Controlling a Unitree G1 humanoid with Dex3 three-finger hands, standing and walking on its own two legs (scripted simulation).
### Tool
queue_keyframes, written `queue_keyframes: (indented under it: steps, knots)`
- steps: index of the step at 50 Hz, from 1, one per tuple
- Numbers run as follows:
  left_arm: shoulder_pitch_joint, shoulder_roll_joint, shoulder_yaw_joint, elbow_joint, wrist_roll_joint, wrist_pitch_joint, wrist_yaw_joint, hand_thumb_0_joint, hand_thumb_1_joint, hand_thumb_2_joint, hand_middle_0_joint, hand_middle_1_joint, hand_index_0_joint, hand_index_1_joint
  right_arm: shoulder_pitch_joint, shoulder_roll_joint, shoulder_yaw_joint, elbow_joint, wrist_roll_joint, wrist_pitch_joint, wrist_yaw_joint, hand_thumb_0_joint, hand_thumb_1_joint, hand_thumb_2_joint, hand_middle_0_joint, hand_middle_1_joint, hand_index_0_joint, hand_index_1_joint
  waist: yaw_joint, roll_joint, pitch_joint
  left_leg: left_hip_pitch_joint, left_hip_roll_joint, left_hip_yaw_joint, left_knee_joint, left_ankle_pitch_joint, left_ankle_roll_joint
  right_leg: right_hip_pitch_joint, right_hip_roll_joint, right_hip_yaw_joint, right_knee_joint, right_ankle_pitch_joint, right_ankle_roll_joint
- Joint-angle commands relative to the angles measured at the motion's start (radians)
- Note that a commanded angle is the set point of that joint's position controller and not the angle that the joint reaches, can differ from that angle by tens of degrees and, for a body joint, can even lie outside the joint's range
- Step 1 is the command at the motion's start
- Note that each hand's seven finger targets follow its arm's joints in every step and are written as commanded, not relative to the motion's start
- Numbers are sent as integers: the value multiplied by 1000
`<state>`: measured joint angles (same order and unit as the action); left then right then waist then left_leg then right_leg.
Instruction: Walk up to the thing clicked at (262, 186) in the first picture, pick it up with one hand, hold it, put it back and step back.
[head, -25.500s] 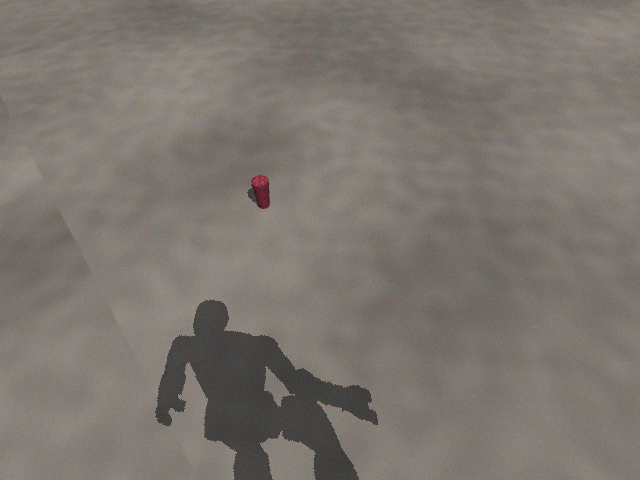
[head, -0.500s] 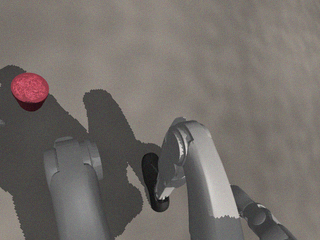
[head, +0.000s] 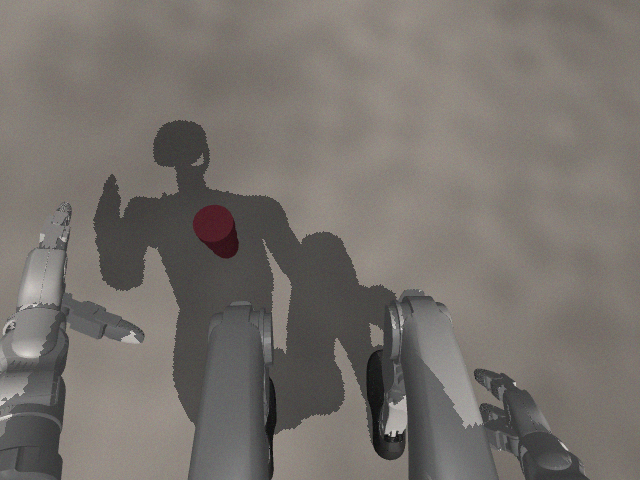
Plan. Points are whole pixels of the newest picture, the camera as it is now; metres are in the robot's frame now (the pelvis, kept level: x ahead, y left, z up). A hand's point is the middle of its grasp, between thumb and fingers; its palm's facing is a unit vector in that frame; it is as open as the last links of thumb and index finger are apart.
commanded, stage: home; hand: left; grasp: from the side
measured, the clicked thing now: (220, 236) +0.49 +0.20 -0.37
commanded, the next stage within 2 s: none
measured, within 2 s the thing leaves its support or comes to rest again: neither
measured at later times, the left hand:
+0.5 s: hand (91, 296) +0.29 +0.20 +0.12, palm faces +0.13 -0.92 -0.36, open 17.4 cm
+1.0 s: hand (8, 373) +0.24 +0.18 +0.22, palm faces +0.17 -0.94 -0.30, open 17.6 cm
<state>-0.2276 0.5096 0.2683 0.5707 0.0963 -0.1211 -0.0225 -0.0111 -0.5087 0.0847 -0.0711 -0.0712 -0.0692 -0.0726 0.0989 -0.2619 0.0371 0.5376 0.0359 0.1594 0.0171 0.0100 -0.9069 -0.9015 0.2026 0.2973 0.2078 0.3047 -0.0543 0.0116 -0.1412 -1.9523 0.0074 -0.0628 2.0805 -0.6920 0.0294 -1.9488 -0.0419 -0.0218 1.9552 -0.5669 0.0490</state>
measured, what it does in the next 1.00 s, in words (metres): rises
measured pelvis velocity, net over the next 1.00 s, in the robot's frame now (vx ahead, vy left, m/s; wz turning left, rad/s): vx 0.09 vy -0.02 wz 0.07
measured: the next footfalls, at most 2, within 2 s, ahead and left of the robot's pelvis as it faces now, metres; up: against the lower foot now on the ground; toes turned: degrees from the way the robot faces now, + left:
none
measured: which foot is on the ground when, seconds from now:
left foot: down 0.00-1.00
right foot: down 0.00-1.00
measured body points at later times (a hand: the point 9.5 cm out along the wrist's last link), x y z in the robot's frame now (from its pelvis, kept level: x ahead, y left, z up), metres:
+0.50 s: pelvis +0.07 -0.03 +0.21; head +0.16 +0.00 +0.65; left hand +0.28 +0.25 +0.14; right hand +0.24 -0.28 +0.12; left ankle +0.08 +0.11 -0.41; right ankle +0.12 -0.15 -0.41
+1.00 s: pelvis +0.09 -0.02 +0.28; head +0.11 -0.01 +0.73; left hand +0.23 +0.23 +0.24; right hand +0.28 -0.24 +0.21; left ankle +0.08 +0.11 -0.41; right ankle +0.12 -0.15 -0.41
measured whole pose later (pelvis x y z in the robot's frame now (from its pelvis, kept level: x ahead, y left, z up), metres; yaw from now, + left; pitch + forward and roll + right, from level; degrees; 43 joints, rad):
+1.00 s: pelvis +0.09 -0.02 +0.28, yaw +4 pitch +8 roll -2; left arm 0.47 0.21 -0.02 -0.01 0.00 0.28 0.15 -0.01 -0.58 0.04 -0.05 -0.05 -0.05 -0.05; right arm 0.27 -0.20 0.04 0.47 0.01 -0.11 -0.18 0.02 -0.90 -0.90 0.20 0.30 0.21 0.30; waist -0.02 0.03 -0.12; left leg -0.62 0.03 -0.04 0.99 -0.50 -0.01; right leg -0.64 -0.03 -0.05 0.93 -0.42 0.02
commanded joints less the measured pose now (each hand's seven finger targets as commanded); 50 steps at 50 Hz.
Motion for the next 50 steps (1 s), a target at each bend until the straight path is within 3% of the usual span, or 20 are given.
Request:
queue_keyframes:
  steps: [1, 9, 12, 17, 23, 27, 29, 31, 34, 40, 42, 45, 50]
  knots:
    - [-120, 252, 80, -336, -27, 12, 77, 0, -471, 106, -67, -75, -67, -75, 77, -193, -104, -132, 12, -62, -64, 0, -896, -902, 201, 301, 201, 301, -5, 149, -606, 568, -1, -26, -512, -26, -4, 447, 36, -24, -331, -50, -74]
    - [107, 66, -22, -293, -53, 109, 136, 0, -536, 67, -58, -61, -57, -62, 93, -129, -91, -121, 9, -126, -118, 0, -896, -902, 201, 301, 201, 301, -11, 77, -494, 703, -8, 46, -638, 175, 2, 761, 32, 5, -569, 106, -72]
    - [173, 25, -47, -278, -61, 145, 149, 0, -539, 65, -58, -61, -57, -62, 102, -117, -87, -114, 6, -146, -129, 0, -896, -902, 201, 301, 201, 301, -19, 28, -448, 759, -8, 48, -698, 249, 5, 890, 29, 11, -655, 190, -65]
    - [287, -14, -73, -353, -77, 201, 170, 0, -540, 65, -57, -61, -57, -61, 119, -105, -85, -124, 7, -174, -143, 0, -896, -902, 201, 301, 201, 301, 3, 24, -428, 928, -6, 49, -827, 349, -3, 1063, 28, 11, -782, 281, -63]
    - [375, -84, -131, -470, -93, 267, 199, 0, -561, 53, -55, -58, -54, -58, 127, -90, -76, -145, 11, -203, -172, 0, -896, -902, 201, 301, 201, 301, 6, 53, -337, 1106, -3, 55, -976, 387, -16, 1193, 30, 6, -926, 310, -60]
    - [502, -117, -156, -555, -99, 312, 214, 0, -540, 64, -56, -60, -55, -61, 146, -78, -71, -168, 10, -218, -193, 0, -897, -901, 201, 301, 201, 301, 20, 65, -271, 1210, -8, 59, -1078, 410, -20, 1292, 36, -6, -1025, 327, -56]
    - [517, -148, -195, -602, -103, 331, 217, 0, -545, 62, -56, -60, -55, -60, 142, -71, -66, -173, 6, -228, -201, 0, -897, -901, 201, 301, 201, 301, 8, 47, -218, 1240, -6, 60, -1123, 394, -21, 1313, 41, -18, -1064, 310, -55]
    - [567, -152, -196, -660, -105, 345, 219, 0, -553, 59, -57, -61, -57, -61, 144, -68, -66, -185, 5, -239, -210, 0, -897, -901, 201, 301, 201, 301, 17, 62, -193, 1279, -4, 56, -1156, 412, -23, 1336, 45, -24, -1089, 320, -56]
    - [624, -188, -238, -715, -108, 362, 217, 0, -580, 40, -50, -52, -49, -53, 133, -60, -57, -202, 0, -258, -215, 0, -897, -901, 201, 301, 201, 301, 18, 34, -118, 1291, -2, 50, -1205, 378, -22, 1349, 52, -42, -1125, 285, -56]
    - [677, -199, -236, -771, -105, 364, 201, 0, -588, 34, -46, -48, -45, -48, 120, -66, -59, -225, -8, -292, -217, 0, -897, -901, 201, 301, 201, 301, 18, -6, -22, 1317, 5, 41, -1278, 328, -24, 1363, 62, -60, -1169, 226, -53]
    - [693, -201, -236, -794, -101, 361, 195, 0, -583, 36, -46, -48, -45, -49, 127, -64, -61, -224, -15, -302, -217, 0, -897, -901, 201, 301, 201, 301, 18, 10, -59, 1345, 5, 46, -1270, 387, -26, 1391, 61, -56, -1164, 278, -55]
    - [672, -209, -235, -753, -99, 356, 186, 0, -576, 41, -47, -50, -46, -50, 125, -63, -59, -217, -20, -314, -213, 0, -897, -901, 201, 301, 200, 301, 11, -13, -14, 1330, 1, 49, -1270, 377, -23, 1389, 58, -52, -1175, 273, -51]
    - [643, -200, -225, -786, -94, 340, 184, 0, -583, 36, -46, -49, -45, -49, 129, -61, -60, -210, -28, -326, -209, 0, -897, -901, 200, 301, 200, 301, 24, 38, -84, 1381, -3, 52, -1271, 428, -29, 1434, 54, -45, -1169, 318, -55]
